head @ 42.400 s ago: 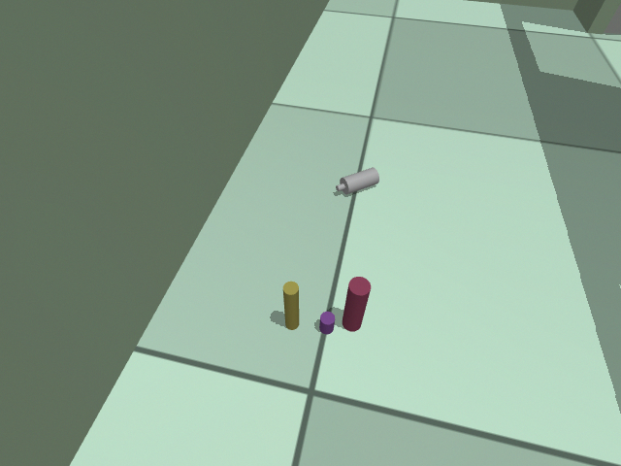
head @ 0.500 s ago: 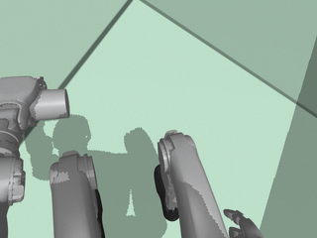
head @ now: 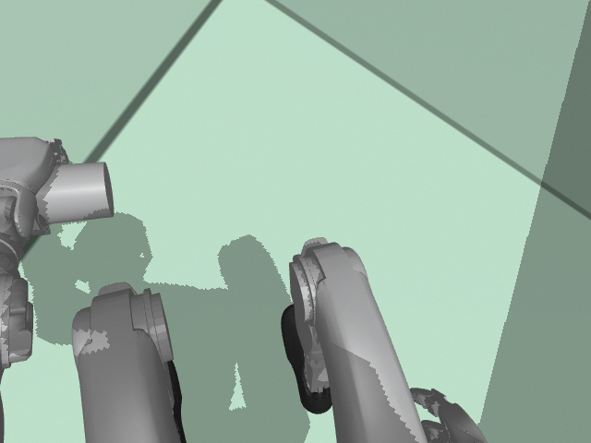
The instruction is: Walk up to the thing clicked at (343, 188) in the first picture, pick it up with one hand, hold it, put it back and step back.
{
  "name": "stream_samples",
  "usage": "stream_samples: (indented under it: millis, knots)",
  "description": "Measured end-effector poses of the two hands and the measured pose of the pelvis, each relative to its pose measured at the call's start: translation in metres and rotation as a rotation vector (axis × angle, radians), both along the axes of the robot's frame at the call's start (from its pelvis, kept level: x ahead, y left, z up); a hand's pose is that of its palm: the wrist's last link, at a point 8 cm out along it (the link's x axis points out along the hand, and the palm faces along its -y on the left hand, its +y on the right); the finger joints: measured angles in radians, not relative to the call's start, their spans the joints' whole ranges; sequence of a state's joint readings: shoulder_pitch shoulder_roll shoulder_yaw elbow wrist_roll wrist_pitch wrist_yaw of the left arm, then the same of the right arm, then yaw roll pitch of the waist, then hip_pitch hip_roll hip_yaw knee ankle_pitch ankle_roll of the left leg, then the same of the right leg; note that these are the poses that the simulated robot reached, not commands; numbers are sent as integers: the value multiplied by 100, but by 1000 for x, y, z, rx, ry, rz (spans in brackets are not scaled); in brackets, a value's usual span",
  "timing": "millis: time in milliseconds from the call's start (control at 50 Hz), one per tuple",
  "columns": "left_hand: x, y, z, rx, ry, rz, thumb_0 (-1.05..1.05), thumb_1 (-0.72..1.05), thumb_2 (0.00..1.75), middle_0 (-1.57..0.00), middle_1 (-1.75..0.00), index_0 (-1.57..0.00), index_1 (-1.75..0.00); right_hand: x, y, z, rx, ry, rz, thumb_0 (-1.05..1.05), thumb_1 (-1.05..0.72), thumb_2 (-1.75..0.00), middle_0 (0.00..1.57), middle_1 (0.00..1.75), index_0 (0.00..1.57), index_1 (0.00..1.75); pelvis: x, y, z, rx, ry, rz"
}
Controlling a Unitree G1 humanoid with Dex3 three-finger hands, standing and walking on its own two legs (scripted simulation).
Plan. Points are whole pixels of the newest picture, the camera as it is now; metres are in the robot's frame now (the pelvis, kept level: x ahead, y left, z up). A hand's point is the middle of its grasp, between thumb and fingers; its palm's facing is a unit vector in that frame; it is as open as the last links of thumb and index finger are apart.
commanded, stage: lower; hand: left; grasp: from above
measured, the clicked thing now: (25, 196) +0.47 +0.27 -0.20
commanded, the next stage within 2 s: rest in 0.20 s
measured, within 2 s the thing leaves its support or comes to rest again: rests again in 1.96 s
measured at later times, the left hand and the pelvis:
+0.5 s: hand (48, 198) +0.47 +0.25 -0.23, palm faces -0.48 -0.03 -0.87, open 10.9 cm; pelvis +0.01 +0.00 -0.03, yaw -2 degrees
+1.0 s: hand (56, 201) +0.48 +0.25 -0.27, palm faces -0.47 -0.05 -0.88, open 10.9 cm; pelvis +0.01 +0.00 -0.04, yaw -4 degrees
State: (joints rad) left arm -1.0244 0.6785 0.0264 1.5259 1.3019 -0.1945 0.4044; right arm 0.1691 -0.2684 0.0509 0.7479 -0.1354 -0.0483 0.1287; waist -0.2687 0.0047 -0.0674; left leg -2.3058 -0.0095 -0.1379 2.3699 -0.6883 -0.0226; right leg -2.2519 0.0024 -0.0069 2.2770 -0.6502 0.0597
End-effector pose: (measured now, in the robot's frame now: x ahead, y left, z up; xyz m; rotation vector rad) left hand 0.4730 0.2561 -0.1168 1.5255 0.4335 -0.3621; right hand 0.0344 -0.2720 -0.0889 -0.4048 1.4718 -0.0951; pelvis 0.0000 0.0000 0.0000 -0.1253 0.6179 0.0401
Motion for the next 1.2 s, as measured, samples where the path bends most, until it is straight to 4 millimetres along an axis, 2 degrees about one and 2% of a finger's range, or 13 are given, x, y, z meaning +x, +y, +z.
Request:
stream_samples:
  millis: [260, 520, 760, 1200]
  knots:
    - [1, -3, -37, -22, -8, -34, -2, -13, 50, -70, -48, -69, -50, -2, 0, -9, -10, 23, 36, 0, -92, -90, 20, 30, 20, 30, 3, 1, -18, -14, -17, -6]
    - [8, -3, -57, -10, 1, 10, -2, -11, 50, -68, -49, -68, -51, -8, 6, -19, 18, 40, 48, 0, -91, -89, 20, 30, 20, 30, 6, 1, -28, -24, -20, -21]
    - [10, -5, -82, -39, 8, -12, -2, -12, 51, -68, -49, -67, -51, -12, 5, -16, 21, 83, 86, 0, -91, -89, 20, 30, 20, 30, 10, 1, -35, -41, -36, -31]
    - [14, -1, -93, -39, -12, 12, -1, -10, 47, -70, -45, -70, -47, -4, 12, -14, 51, 61, 149, 0, -91, -90, 20, 30, 20, 30, 10, 6, -40, -68, -57, -41]
